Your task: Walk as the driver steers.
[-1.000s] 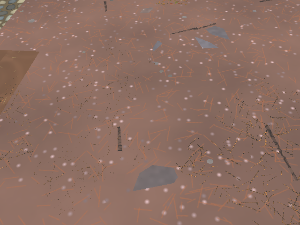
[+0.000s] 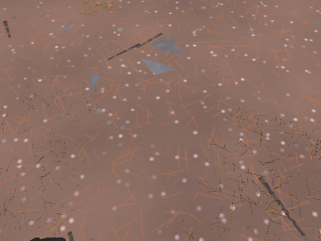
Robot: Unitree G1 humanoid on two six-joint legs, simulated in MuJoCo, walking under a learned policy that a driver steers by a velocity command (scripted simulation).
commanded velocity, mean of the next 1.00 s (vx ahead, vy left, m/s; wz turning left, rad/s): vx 0.50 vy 0.00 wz -0.34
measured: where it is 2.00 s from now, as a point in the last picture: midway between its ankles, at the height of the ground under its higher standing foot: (203, 141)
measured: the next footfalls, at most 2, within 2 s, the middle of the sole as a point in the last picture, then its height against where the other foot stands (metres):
left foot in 0.40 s outside the picture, level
right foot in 0.90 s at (218, 198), level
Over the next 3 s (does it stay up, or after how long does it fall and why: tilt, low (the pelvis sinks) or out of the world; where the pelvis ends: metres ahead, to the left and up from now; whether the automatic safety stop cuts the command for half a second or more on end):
stays up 0.85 -0.16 0.02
